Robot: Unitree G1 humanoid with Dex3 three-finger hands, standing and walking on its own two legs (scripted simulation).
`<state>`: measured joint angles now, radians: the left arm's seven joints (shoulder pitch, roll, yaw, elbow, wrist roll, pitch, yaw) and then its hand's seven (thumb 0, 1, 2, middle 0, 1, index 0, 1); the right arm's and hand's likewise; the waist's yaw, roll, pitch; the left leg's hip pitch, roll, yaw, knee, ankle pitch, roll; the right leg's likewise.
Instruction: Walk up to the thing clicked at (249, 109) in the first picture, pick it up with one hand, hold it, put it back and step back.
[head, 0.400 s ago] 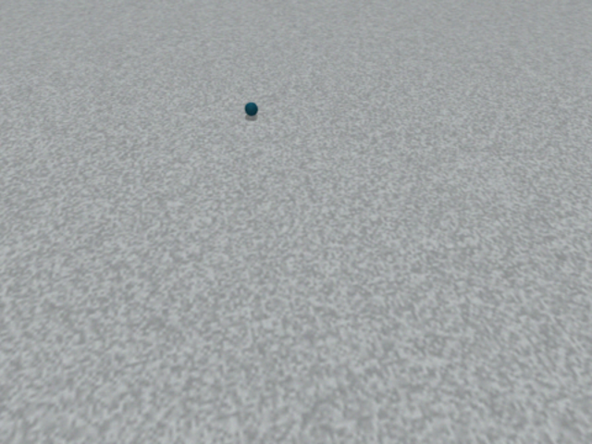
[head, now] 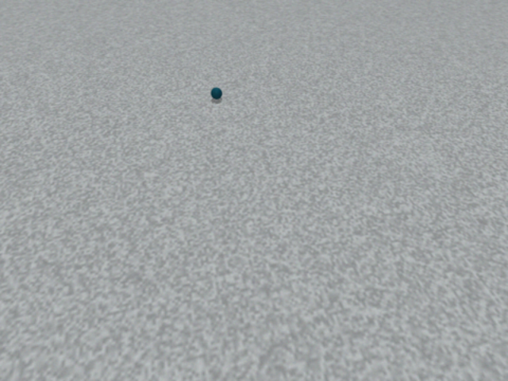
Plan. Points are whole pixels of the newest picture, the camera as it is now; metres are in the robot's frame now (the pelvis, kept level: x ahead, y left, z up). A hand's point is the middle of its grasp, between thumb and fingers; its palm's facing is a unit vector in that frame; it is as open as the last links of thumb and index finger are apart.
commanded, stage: stand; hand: left
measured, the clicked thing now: (216, 93) +2.05 +0.25 -0.74
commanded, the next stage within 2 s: walk up in 0.72 s
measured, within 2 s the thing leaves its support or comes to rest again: neither
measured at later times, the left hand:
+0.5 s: hand out of the picture +0.07 +0.25 -0.16, palm faces -0.03 -0.94 -0.33, open 7.4 cm
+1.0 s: hand out of the picture +0.16 +0.28 -0.12, palm faces -0.23 -0.83 -0.50, open 7.4 cm
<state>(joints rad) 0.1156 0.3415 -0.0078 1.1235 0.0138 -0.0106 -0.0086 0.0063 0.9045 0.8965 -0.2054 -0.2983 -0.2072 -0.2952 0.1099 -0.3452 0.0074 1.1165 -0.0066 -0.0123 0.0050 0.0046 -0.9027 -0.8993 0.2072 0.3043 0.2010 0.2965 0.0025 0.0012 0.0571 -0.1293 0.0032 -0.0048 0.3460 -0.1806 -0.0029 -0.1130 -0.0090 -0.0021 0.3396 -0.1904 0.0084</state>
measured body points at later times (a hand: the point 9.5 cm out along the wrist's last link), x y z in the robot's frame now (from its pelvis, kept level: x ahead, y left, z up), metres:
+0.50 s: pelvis +0.00 +0.00 +0.00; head +0.02 +0.00 +0.45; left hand +0.08 +0.30 -0.13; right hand +0.08 -0.30 -0.13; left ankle +0.01 +0.12 -0.75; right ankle +0.00 -0.12 -0.75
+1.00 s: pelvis +0.05 -0.02 -0.02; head +0.04 -0.06 +0.42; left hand +0.18 +0.32 -0.09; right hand +0.09 -0.37 -0.15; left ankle +0.01 +0.12 -0.74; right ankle +0.05 -0.16 -0.75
